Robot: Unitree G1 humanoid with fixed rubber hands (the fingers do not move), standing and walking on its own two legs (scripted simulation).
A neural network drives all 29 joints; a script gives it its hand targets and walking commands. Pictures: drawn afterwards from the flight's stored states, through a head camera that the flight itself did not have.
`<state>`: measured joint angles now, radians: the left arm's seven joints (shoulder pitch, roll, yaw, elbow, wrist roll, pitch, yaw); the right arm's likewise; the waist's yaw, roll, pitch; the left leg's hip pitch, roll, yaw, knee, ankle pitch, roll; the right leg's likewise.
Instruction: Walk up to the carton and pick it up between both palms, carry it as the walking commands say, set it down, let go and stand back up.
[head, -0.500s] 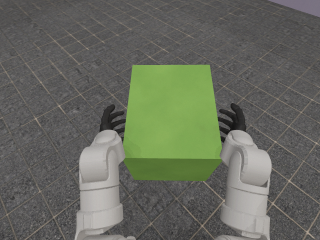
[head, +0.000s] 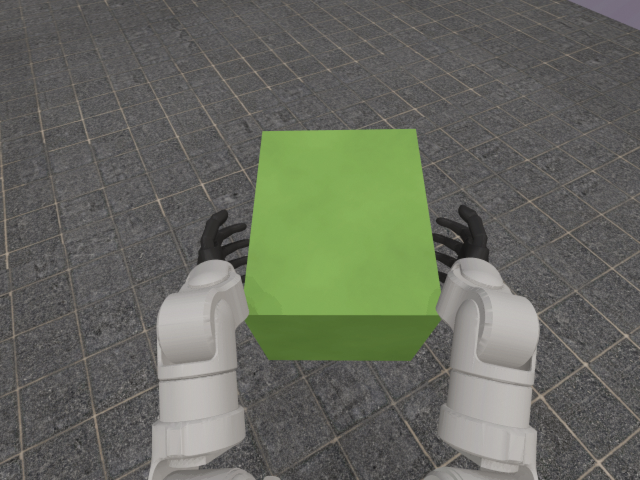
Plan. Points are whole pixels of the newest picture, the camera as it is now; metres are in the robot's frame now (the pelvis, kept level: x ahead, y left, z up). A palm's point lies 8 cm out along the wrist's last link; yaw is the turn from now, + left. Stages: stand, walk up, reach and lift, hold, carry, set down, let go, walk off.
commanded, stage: carry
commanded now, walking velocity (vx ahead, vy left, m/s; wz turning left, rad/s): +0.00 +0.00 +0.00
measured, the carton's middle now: (338, 249) +0.43 -0.02 +0.03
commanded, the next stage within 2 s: hold in 2.00 s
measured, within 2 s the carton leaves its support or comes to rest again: neither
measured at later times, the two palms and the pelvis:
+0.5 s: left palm (154, 321) +0.27 +0.17 +0.12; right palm (436, 301) +0.29 -0.11 +0.13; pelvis -0.05 +0.01 +0.01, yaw +2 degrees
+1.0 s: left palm (159, 337) +0.26 +0.17 +0.12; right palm (441, 316) +0.28 -0.11 +0.12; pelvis -0.06 +0.01 +0.01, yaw +2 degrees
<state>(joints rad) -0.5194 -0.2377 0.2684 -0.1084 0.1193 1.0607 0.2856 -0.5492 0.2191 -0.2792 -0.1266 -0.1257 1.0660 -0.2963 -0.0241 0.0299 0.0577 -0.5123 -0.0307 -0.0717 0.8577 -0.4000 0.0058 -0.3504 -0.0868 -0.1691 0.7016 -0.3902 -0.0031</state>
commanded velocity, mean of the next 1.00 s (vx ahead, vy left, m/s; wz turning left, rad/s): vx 0.00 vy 0.00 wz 0.00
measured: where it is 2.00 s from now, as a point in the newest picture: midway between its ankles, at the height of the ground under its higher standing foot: outside the picture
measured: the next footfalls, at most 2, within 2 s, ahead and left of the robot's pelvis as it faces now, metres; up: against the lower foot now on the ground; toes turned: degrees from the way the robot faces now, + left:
none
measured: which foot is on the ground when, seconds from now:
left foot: down 0.00-1.00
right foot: down 0.00-1.00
